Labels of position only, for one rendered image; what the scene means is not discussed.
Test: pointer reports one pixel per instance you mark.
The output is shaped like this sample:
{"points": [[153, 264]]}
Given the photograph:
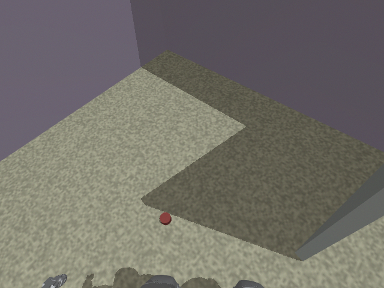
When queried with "left robot hand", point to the left robot hand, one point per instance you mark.
{"points": [[55, 282]]}

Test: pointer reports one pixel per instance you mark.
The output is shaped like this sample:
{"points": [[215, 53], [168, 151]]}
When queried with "tin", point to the tin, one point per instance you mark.
{"points": [[165, 218]]}

